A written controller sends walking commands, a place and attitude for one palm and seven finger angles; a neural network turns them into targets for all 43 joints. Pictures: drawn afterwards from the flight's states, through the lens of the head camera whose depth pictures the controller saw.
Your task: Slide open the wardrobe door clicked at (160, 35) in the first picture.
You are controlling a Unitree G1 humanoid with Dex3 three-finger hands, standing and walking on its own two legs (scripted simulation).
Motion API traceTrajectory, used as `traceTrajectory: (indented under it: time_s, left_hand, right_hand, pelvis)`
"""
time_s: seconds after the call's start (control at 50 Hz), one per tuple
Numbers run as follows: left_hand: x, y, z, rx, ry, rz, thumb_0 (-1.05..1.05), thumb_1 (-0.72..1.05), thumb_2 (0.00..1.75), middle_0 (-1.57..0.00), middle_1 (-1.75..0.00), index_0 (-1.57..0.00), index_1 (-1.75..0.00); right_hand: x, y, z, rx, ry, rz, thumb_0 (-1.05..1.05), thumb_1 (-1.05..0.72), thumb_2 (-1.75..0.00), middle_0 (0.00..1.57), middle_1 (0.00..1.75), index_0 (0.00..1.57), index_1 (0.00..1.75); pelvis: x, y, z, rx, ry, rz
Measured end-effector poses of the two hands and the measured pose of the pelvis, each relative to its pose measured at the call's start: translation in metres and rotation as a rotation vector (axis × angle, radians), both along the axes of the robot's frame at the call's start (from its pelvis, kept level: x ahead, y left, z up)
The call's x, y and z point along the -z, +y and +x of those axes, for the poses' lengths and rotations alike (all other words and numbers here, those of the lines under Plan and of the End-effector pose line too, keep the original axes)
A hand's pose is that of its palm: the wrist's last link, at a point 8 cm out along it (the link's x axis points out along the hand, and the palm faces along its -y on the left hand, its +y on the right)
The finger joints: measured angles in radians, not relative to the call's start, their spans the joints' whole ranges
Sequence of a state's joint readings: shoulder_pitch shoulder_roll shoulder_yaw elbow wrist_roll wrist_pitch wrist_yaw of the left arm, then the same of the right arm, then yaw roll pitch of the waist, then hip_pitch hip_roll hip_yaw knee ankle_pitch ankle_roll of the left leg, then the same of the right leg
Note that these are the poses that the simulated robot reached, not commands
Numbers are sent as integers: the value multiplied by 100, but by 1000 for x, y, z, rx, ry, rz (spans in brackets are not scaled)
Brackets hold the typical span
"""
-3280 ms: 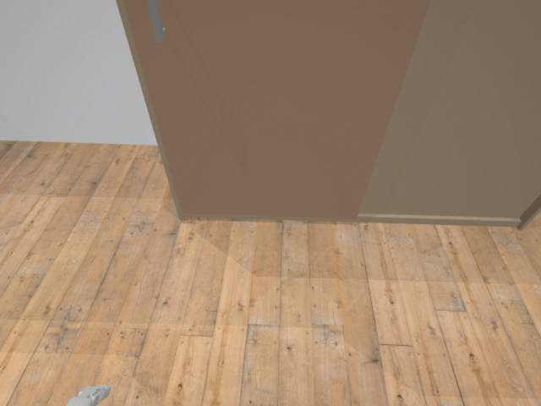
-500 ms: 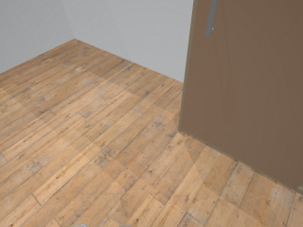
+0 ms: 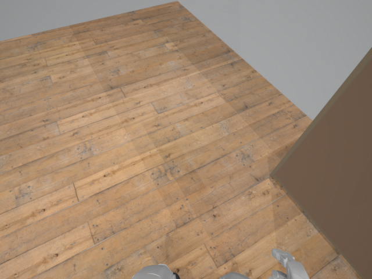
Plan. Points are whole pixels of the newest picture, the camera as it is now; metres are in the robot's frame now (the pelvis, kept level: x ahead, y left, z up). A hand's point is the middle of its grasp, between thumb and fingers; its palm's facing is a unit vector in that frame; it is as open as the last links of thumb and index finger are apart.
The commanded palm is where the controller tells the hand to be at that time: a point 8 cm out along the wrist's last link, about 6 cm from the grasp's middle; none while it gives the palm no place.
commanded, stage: turn to face it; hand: left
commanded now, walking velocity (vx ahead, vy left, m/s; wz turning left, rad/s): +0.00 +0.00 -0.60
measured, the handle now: out of the picture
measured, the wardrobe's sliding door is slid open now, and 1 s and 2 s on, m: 0.00 0.00 0.00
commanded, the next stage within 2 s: take the last steps up to it in 1.52 s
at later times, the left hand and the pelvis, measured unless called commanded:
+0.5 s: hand (134, 272) +0.14 +0.14 -0.16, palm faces -0.21 -0.95 -0.22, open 7.4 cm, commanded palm none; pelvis +0.04 -0.04 +0.01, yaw -14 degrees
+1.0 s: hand (137, 241) +0.20 +0.15 -0.16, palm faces -0.40 -0.89 -0.22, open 7.4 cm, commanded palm none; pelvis +0.05 -0.01 +0.01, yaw -29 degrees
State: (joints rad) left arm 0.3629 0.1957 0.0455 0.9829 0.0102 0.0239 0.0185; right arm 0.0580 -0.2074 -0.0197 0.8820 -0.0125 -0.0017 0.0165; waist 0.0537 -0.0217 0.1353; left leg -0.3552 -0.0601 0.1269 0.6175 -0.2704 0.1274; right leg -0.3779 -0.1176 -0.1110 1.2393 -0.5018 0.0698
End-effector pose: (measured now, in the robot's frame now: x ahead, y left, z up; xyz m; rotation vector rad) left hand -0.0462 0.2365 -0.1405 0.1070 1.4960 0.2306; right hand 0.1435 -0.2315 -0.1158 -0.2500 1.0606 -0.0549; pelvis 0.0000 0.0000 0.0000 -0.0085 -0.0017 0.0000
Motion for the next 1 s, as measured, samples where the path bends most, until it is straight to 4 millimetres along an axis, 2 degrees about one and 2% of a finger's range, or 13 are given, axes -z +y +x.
traceTrajectory:
  time_s: [0.1, 0.18, 0.32, 0.42, 0.52, 0.6, 0.68, 0.82, 0.94, 1.0]
  left_hand:
    - [-7, 15, 79, 46, -178, 21, 0, 90, 90, -20, -30, -20, -30]
    - [-12, 12, 120, 85, -242, 14, 0, 91, 90, -20, -30, -20, -30]
    - [-12, -8, 149, 161, -207, -17, 0, 91, 90, -20, -30, -20, -30]
    - [-13, -30, 167, 254, -168, -23, 0, 90, 90, -20, -30, -20, -30]
    - [-15, -57, 194, 359, -196, -1, 0, 90, 90, -20, -30, -20, -30]
    - [-25, -71, 208, 396, -246, 19, 0, 90, 90, -20, -30, -20, -30]
    - [-33, -78, 216, 427, -253, 22, 0, 90, 90, -20, -30, -20, -30]
    - [-35, -77, 231, 495, -257, 0, 0, 90, 90, -21, -30, -20, -30]
    - [-23, -57, 248, 540, -244, -19, 0, 90, 90, -21, -30, -20, -30]
    - [-10, -43, 263, 559, -240, -32, 0, 90, 90, -21, -30, -20, -30]
  right_hand:
    - [-13, 5, -8, 40, 20, -18, 1, -90, -89, 20, 30, 21, 30]
    - [-19, 4, -21, 114, 20, -17, 0, -91, -89, 20, 30, 21, 30]
    - [-9, -13, -59, 241, 85, -9, 0, -91, -89, 20, 30, 21, 30]
    - [6, -27, -103, 345, 172, 12, 1, -91, -89, 20, 30, 21, 30]
    - [26, -48, -152, 455, 261, 45, 1, -90, -89, 20, 30, 21, 30]
    - [24, -61, -173, 501, 317, 45, 1, -90, -89, 19, 30, 20, 30]
    - [14, -71, -169, 528, 280, 40, 1, -91, -89, 19, 30, 20, 30]
    - [2, -78, -142, 559, 157, 14, 1, -90, -89, 19, 30, 20, 30]
    - [-9, -64, -114, 584, 49, -21, 1, -90, -89, 19, 30, 20, 30]
    - [-12, -50, -110, 605, 1, -50, 1, -90, -89, 19, 30, 20, 30]
  pelvis:
    - [-12, 3, 16, 7, -21, -6]
    - [-17, 2, 27, 30, -33, -7]
    - [-16, -7, 39, 114, -29, 5]
    - [-13, -20, 41, 182, -19, 10]
    - [-3, -40, 40, 254, -11, 12]
    - [-8, -51, 38, 283, -10, 10]
    - [-16, -55, 36, 325, -6, 20]
    - [-19, -46, 37, 399, 4, 25]
    - [-14, -22, 43, 474, 10, 16]
    - [-6, -7, 48, 510, 8, 5]
